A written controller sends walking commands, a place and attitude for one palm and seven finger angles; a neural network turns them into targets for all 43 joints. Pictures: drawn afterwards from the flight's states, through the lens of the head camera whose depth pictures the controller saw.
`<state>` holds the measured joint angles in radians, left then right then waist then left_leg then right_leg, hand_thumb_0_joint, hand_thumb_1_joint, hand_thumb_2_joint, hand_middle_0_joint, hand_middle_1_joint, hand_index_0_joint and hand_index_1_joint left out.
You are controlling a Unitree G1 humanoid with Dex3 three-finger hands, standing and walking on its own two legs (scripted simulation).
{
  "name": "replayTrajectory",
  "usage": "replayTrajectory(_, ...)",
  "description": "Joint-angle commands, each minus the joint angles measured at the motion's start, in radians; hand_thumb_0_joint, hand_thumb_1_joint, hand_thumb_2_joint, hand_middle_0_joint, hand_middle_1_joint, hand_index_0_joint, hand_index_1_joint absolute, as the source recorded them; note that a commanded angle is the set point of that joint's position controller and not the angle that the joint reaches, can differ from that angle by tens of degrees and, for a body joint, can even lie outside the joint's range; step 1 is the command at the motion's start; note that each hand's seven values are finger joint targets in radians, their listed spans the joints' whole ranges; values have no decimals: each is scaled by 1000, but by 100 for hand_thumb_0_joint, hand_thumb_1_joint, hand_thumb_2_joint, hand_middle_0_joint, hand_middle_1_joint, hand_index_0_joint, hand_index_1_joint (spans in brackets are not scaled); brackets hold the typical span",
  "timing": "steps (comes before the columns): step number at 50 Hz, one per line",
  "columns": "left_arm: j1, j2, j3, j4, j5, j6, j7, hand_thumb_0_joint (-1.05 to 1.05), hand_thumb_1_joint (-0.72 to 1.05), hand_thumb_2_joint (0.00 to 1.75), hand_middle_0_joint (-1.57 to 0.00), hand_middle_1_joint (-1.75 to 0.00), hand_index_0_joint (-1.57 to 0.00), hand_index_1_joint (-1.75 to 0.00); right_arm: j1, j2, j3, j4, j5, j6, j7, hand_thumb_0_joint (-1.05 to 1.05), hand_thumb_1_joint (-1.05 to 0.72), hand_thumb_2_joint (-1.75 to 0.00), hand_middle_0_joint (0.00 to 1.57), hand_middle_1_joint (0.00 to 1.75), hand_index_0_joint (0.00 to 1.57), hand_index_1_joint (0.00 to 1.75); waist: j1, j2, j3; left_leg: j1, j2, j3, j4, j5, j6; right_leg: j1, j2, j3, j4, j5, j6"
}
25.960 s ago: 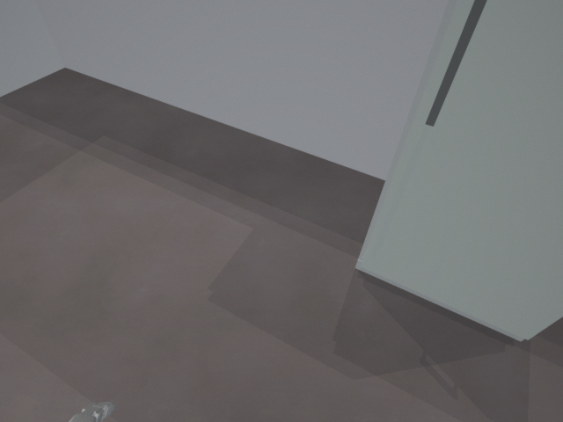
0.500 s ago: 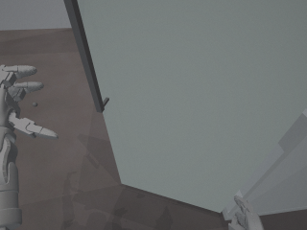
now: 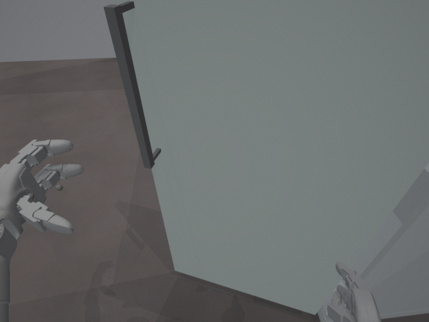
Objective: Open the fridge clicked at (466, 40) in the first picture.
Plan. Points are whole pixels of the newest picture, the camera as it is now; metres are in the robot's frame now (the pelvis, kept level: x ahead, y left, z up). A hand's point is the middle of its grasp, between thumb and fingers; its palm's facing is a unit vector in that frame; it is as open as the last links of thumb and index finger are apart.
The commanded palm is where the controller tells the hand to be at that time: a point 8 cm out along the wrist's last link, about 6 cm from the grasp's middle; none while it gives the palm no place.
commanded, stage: draw the hand back to the body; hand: left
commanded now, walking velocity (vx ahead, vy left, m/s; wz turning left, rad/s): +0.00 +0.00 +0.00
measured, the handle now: (140, 98) +0.48 +0.22 +0.21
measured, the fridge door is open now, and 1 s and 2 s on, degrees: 67 67 67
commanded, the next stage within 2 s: step back with the hand held close in 1.10 s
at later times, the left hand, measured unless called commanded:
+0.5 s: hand (56, 201) +0.22 +0.28 +0.17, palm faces +0.50 -0.81 -0.29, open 11.0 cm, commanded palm +0.17 +0.31 +0.18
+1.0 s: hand (63, 218) +0.20 +0.25 +0.16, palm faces +0.51 -0.78 -0.35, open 7.5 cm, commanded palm +0.15 +0.29 +0.18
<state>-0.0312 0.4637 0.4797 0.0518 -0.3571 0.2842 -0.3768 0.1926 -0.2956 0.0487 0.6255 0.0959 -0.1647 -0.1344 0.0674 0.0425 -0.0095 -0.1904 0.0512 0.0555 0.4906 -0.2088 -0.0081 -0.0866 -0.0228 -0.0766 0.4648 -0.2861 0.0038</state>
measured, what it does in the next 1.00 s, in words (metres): stands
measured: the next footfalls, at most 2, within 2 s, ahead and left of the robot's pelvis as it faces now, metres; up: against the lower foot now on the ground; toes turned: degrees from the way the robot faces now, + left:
none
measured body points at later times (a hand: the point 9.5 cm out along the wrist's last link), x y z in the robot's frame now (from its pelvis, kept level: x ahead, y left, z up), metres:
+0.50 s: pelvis +0.00 +0.01 +0.01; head -0.02 -0.01 +0.46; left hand +0.19 +0.32 +0.19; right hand +0.18 -0.21 -0.09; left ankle +0.04 +0.12 -0.74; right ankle -0.02 -0.12 -0.74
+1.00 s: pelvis +0.02 -0.01 +0.01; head -0.01 -0.04 +0.45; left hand +0.17 +0.29 +0.18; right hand +0.21 -0.23 -0.08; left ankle +0.04 +0.12 -0.74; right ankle -0.02 -0.12 -0.74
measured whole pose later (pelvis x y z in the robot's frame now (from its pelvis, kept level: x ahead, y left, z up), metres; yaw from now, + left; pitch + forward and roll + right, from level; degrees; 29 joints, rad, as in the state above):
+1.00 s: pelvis +0.02 -0.01 +0.01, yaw +0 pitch -7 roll +0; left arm 0.44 0.32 0.33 -0.34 -0.08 -0.09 0.14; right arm 0.17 -0.22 0.01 0.71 -0.02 -0.16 -0.11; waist 0.08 0.07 0.05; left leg -0.07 0.06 0.06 0.38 -0.18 -0.03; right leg 0.03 0.00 -0.07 0.35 -0.26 -0.01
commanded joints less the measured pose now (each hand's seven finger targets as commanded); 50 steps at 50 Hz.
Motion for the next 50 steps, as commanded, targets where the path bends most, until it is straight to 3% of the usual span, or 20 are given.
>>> replayTrajectory(1,-342,272,66,-409,-18,-132,23,0,-37,29,-24,-104,-24,-104,-168,-94,-25,-167,-14,-80,-23,0,-90,-90,20,30,20,30,-20,106,-130,163,-36,-67,-100,104,27,-93,48,26,-111,110,-16)
replayTrajectory(2,-290,403,141,-495,151,-233,250,0,-33,31,-24,-102,-24,-102,-141,-88,-31,-153,-78,-107,2,0,-90,-90,20,30,20,30,5,128,-22,109,-41,-46,-98,59,9,-124,33,54,-181,62,-21)
replayTrajectory(3,-152,231,58,-423,165,-269,337,0,-30,32,-24,-100,-24,-100,-151,-79,-27,-117,-89,-119,4,0,-90,-90,20,30,20,30,-11,112,-4,100,-35,-53,-125,20,-2,-122,30,25,-171,41,-25)
replayTrajectory(4,-69,150,21,-424,176,-285,379,0,-26,34,-24,-98,-24,-98,-147,-71,-29,-114,-89,-124,8,0,-90,-90,20,30,20,30,-11,80,0,103,-31,-59,-143,-2,-5,-112,32,18,-164,39,-24)
replayTrajectory(8,-2,155,43,-492,230,-361,478,0,-12,41,-24,-89,-24,-89,-141,-72,-51,-77,-95,-106,20,0,-90,-90,20,30,20,30,-6,68,-87,137,-22,-32,-161,-3,4,-37,34,29,-169,49,-21)
replayTrajectory(10,6,103,-1,-494,247,-385,499,0,-4,44,-23,-85,-23,-85,-146,-61,-54,-71,-98,-102,22,0,-90,-90,20,30,20,30,-12,79,-83,157,-18,-31,-180,-15,3,-33,39,29,-173,43,-19)
replayTrajectory(15,9,57,-64,-495,278,-412,529,0,14,53,-23,-75,-23,-75,-162,-59,-59,-52,-102,-91,19,0,-90,-90,20,30,20,30,-19,58,-41,168,-17,-33,-208,-13,9,-25,43,31,-185,52,-17)
replayTrajectory(19,102,67,-43,-503,284,-422,534,0,28,60,-22,-66,-22,-66,-174,-55,-63,-50,-107,-78,21,0,-90,-90,20,30,20,30,-1,15,-44,171,-19,-28,-199,58,12,10,42,29,-185,92,-18)
replayTrajectory(24,235,70,-23,-567,284,-435,531,0,47,69,-22,-55,-22,-55,-174,-43,-67,-62,-110,-67,31,0,-90,-90,20,30,20,30,11,59,-37,169,-21,-21,-183,129,6,31,37,29,-178,147,-20)
replayTrajectory(26,289,68,-15,-577,279,-434,527,0,54,73,-21,-51,-21,-51,-171,-42,-70,-69,-110,-60,36,0,-90,-90,20,30,20,30,10,22,-15,155,-21,-16,-178,135,6,29,38,28,-181,155,-18)
replayTrajectory(27,313,81,-1,-585,282,-436,526,0,57,74,-21,-49,-21,-49,-174,-45,-73,-69,-109,-58,36,0,-90,-90,20,30,20,30,14,39,-11,153,-22,-12,-171,148,7,34,36,30,-181,171,-20)
replayTrajectory(31,369,49,-24,-588,277,-434,522,0,72,81,-21,-41,-21,-41,-166,-37,-77,-81,-107,-46,36,0,-90,-90,20,30,20,30,4,29,36,147,-21,4,-164,130,9,-1,34,33,-193,160,-11)
replayTrajectory(36,401,47,-34,-637,281,-445,524,0,90,90,-20,-30,-20,-30,-158,-39,-83,-92,-109,-48,31,0,-90,-90,20,30,20,30,1,21,9,169,-27,10,-149,141,18,0,31,36,-194,179,-7)
replayTrajectory(43,350,63,-29,-627,288,-446,537,0,90,90,-20,-30,-20,-30,-155,-38,-83,-76,-113,-55,16,0,-90,-90,20,30,20,30,-4,15,6,191,-32,19,-132,162,26,-5,22,41,-196,223,-2)
replayTrajectory(45,356,53,-37,-608,286,-444,535,0,90,90,-20,-30,-20,-30,-162,-34,-80,-76,-112,-51,13,0,-90,-90,20,30,20,30,-2,-17,19,191,-33,19,-134,158,28,-12,23,39,-200,216,2)
replayTrajectory(47,360,57,-32,-601,285,-443,532,0,90,90,-20,-30,-20,-30,-164,-37,-82,-73,-113,-50,13,0,-90,-90,20,30,20,30,1,-13,23,188,-33,18,-133,159,29,-7,21,43,-202,220,0)
replayTrajectory(48,361,56,-33,-604,285,-444,532,0,90,90,-20,-30,-20,-30,-163,-33,-80,-74,-112,-49,14,0,-90,-90,20,30,20,30,3,22,13,193,-33,21,-135,162,28,-3,18,46,-199,224,0)
replayTrajectory(50,371,49,-34,-600,284,-444,530,0,90,90,-20,-30,-20,-30,-162,-29,-77,-75,-113,-48,16,0,-90,-90,20,30,20,30,4,10,20,187,-33,16,-137,168,26,0,21,41,-196,227,0)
